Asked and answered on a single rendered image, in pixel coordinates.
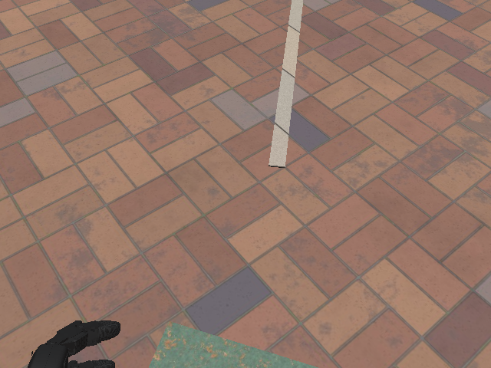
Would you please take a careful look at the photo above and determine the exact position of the robot left hand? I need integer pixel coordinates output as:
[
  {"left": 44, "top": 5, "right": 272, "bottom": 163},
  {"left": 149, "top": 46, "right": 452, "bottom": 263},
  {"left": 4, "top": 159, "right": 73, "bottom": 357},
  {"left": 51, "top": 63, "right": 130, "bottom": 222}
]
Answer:
[{"left": 28, "top": 320, "right": 120, "bottom": 368}]

